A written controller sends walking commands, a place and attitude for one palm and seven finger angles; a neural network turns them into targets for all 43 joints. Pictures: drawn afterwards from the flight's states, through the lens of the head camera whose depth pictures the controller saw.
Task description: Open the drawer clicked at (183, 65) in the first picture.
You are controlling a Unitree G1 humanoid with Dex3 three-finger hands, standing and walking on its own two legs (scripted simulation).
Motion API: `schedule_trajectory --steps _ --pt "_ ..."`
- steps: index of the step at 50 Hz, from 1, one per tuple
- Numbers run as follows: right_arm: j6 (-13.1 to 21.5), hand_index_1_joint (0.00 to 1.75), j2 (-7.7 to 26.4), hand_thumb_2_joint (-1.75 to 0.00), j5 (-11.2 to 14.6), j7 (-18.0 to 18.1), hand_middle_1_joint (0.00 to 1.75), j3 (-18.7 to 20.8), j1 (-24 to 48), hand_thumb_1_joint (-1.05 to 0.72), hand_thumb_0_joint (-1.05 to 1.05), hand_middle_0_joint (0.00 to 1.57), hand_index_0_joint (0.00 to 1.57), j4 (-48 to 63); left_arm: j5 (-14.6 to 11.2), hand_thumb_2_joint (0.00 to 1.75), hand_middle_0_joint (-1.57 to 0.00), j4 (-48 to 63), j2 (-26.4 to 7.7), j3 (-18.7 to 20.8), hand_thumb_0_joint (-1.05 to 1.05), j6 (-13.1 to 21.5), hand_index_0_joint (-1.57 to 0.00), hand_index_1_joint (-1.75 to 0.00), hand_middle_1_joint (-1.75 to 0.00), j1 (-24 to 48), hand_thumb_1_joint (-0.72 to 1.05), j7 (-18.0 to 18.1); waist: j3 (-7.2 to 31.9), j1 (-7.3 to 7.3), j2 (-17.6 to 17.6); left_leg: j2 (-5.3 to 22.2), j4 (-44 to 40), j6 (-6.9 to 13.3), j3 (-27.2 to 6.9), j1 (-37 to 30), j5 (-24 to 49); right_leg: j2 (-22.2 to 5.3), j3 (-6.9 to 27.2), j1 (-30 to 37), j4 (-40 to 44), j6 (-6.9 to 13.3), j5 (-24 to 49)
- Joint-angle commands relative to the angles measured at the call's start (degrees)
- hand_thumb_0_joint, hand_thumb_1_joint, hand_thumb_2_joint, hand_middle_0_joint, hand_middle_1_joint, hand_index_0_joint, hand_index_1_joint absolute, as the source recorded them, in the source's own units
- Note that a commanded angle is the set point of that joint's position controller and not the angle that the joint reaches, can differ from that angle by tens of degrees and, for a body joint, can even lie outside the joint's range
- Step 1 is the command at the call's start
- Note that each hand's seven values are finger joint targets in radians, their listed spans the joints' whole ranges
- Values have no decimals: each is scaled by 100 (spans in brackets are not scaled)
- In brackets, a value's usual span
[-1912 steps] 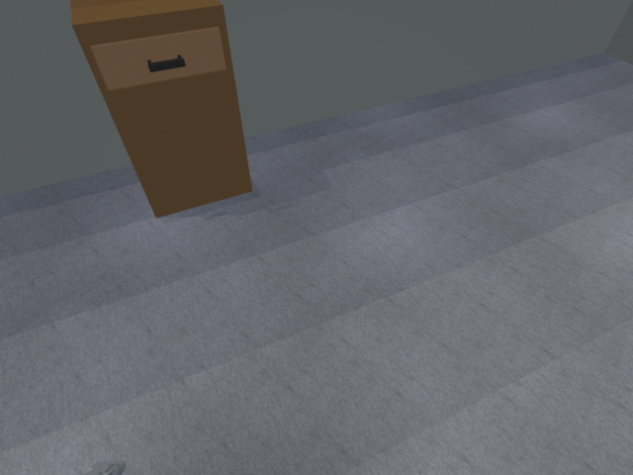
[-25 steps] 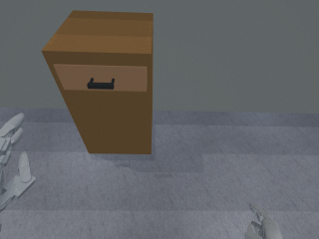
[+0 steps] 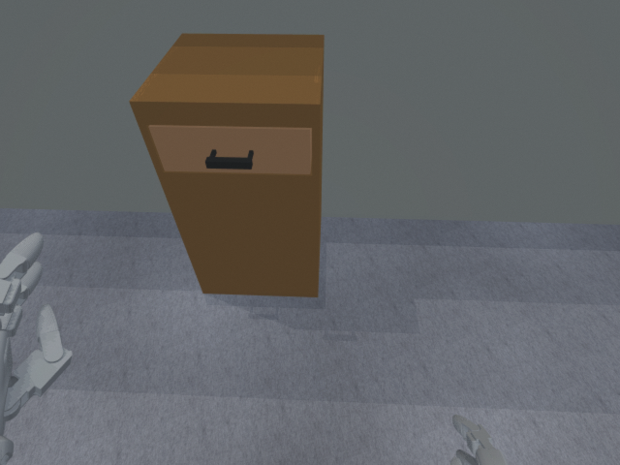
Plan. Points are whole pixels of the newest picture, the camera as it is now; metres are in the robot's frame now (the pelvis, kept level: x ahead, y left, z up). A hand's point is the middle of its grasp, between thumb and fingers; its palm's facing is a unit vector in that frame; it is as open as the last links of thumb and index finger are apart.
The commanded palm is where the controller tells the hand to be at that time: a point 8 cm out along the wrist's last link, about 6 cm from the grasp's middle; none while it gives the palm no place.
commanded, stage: stop stepping back and stand still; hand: left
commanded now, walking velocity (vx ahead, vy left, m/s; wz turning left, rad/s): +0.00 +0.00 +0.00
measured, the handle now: (230, 158) +0.84 +0.25 -0.09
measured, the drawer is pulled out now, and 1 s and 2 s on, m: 0.00 0.00 0.00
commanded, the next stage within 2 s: let the arm hang, fingers relaxed in 0.08 s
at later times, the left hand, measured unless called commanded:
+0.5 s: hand out of the picture +0.06 +0.18 -0.17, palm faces -0.06 -0.98 -0.20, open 7.4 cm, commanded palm none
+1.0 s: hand out of the picture +0.06 +0.20 -0.16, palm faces +0.03 -0.95 -0.31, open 7.4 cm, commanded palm none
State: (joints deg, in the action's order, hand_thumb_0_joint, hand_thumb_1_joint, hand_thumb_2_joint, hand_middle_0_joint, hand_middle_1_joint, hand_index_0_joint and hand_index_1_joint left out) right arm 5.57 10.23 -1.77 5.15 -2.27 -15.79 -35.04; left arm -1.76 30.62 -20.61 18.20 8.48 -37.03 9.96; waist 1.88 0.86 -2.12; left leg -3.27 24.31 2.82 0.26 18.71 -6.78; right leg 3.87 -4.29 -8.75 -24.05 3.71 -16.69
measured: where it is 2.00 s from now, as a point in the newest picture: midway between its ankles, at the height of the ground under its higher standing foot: outside the picture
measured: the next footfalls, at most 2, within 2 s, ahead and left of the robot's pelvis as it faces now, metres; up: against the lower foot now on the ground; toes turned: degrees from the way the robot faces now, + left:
none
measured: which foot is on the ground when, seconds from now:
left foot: down 0.00-1.00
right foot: down 0.00-1.00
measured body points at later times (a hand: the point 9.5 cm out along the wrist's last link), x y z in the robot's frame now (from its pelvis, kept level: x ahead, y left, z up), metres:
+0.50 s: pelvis +0.01 -0.01 -0.01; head +0.04 +0.00 +0.44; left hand +0.06 +0.23 -0.16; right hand +0.10 -0.30 -0.13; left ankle +0.07 +0.08 -0.74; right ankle -0.04 -0.08 -0.74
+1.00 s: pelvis +0.02 -0.03 +0.00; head +0.03 -0.04 +0.45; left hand +0.05 +0.25 -0.14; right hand +0.07 -0.27 -0.16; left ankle +0.07 +0.08 -0.74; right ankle -0.04 -0.08 -0.74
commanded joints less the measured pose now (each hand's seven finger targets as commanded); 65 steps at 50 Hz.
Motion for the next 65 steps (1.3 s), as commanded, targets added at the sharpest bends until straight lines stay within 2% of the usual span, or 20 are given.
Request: schedule_trajectory --steps 1,4,6,8,9,10,12,13,14,16,18,19,20,21,24,27,36,45,54,65 --pt "306 30 804 -90 112 -17 30 378 735 -90 0 20 20 849 -57 90 -20 1117 -836 630 0 347 -20 -30 -30 26 90 92 97 46 402 550 347 -254 -650 -496 -864 -1099 1363 -813 1323 76 -807" --pt "249 30 812 -90 186 -46 30 393 787 -90 0 20 20 796 -81 90 -20 1066 -823 565 0 341 -20 -30 -30 284 90 83 -49 63 535 506 804 -248 -516 -465 -493 -1376 1455 -890 1207 220 -31" --pt "248 30 816 -90 214 -50 30 373 823 -90 0 20 20 805 -68 90 -20 1064 -866 550 0 368 -20 -30 -30 436 90 61 -130 25 373 541 486 -219 -481 -586 -291 -1213 1216 -832 1056 122 169" --pt "278 30 834 -90 190 -23 30 341 933 -90 0 20 20 830 -59 90 -20 1239 -981 603 0 422 -20 -30 -30 585 90 39 -134 -13 -188 718 -72 -160 -726 -829 182 -815 863 -785 753 -124 258" --pt "452 30 1944 -90 108 -556 30 719 968 -90 0 20 20 -690 492 90 -20 -3649 -249 -1275 0 -353 -20 -30 -30 1175 90 -788 -408 149 -357 1106 769 117 -1295 -323 1637 -892 354 -1329 -639 -106 985" --pt "111 30 1723 -90 168 -517 30 697 451 -90 0 20 20 -640 377 90 -20 -3828 -214 -1082 0 -714 -20 -30 -30 1040 90 -869 69 23 -103 1202 483 283 -1401 -476 2144 -670 554 -911 -974 -130 674" --pt "-60 30 1767 -90 89 -451 30 601 561 -90 0 20 20 -490 376 90 -20 -4213 -213 -1153 0 -791 -20 -30 -30 1379 90 -892 223 -44 235 1530 17 688 -2046 -158 1637 -443 666 -885 -1683 -160 -735" --pt "-96 30 1800 -90 44 -435 30 574 597 -90 0 20 20 -446 392 90 -20 -4515 -349 -1179 0 -786 -20 -30 -30 1559 90 -912 280 -72 543 1570 -171 766 -2238 -290 1552 -414 801 -950 -1870 -166 -966" --pt "-132 30 1833 -90 23 -424 30 559 645 -90 0 20 20 -453 383 90 -20 -4858 -421 -1195 0 -775 -20 -30 -30 1624 90 -923 436 -123 560 1585 -263 817 -2355 -404 1553 -439 886 -880 -1850 -178 -998" --pt "-220 30 1883 -90 29 -432 30 552 890 -90 0 20 20 -523 371 90 -20 -5691 -644 -1231 0 -786 -20 -30 -30 1715 90 -928 500 -260 359 1435 -303 716 -2090 -219 1123 -533 990 -335 -1346 -147 -651" --pt "-306 30 1739 -90 67 -439 30 497 1113 -90 0 20 20 -674 376 90 -20 -6484 -798 -1311 0 -758 -20 -30 -30 1922 90 -930 359 -321 873 891 57 303 -1370 188 528 -779 1384 362 -111 -50 264" --pt "-349 30 1666 -90 95 -438 30 478 1158 -90 0 20 20 -814 359 90 -20 -6789 -850 -1364 0 -721 -20 -30 -30 2204 90 -934 149 -197 953 556 327 78 -944 51 138 -1228 1855 118 399 129 590" --pt "-389 30 1679 -90 95 -439 30 473 1103 -90 0 20 20 -988 332 90 -20 -7025 -908 -1425 0 -696 -20 -30 -30 2560 90 -930 -88 -48 704 385 472 -38 -794 -246 -85 -1486 2084 -254 616 375 929" --pt "-421 30 1658 -90 85 -439 30 474 1013 -90 0 20 20 -1165 309 90 -20 -7238 -917 -1465 0 -682 -20 -30 -30 2782 90 -924 -139 31 295 397 498 -73 -756 -552 -49 -1520 2019 -388 610 494 1272" --pt "-455 30 1612 -90 109 -409 30 413 827 -90 0 20 20 -1557 239 90 -20 -7945 -734 -1559 0 -678 -20 -30 -30 2715 90 -894 37 22 -186 674 125 -2 -971 -934 799 -1113 1531 -27 466 227 1538" --pt "-477 30 1511 -90 126 -351 30 355 741 -90 0 20 20 -1910 202 90 -20 -8560 -500 -1613 0 -719 -20 -30 -30 2449 90 -871 99 -25 -416 817 -146 59 -1112 -1078 756 -968 1362 220 619 122 1120" --pt "-536 30 1299 -90 124 -262 30 338 427 -90 0 20 20 -2460 204 90 -20 -9295 -117 -1660 0 -765 -20 -30 -30 2194 90 -806 -301 -21 90 875 -310 62 -996 -1170 669 -958 1173 219 923 20 1144" --pt "-546 30 1190 -90 109 -278 30 373 380 -90 0 20 20 -2572 212 90 -20 -9262 -150 -1626 0 -748 -20 -30 -30 2289 90 -767 -485 -29 475 826 -327 39 -878 -1070 536 -978 1201 182 975 -108 1268" --pt "-514 30 1137 -90 104 -283 30 390 367 -90 0 20 20 -2578 214 90 -20 -9106 -237 -1546 0 -722 -20 -30 -30 2400 90 -745 -464 -52 407 800 -272 0 -761 -1019 762 -1029 1206 344 923 -229 1852" --pt "-518 30 1146 -90 98 -258 30 360 282 -90 0 20 20 -2580 193 90 -20 -9131 -203 -1540 0 -731 -20 -30 -30 2436 90 -758 -451 -27 233 812 -280 -30 -737 -1076 766 -1017 1241 377 976 -244 1830"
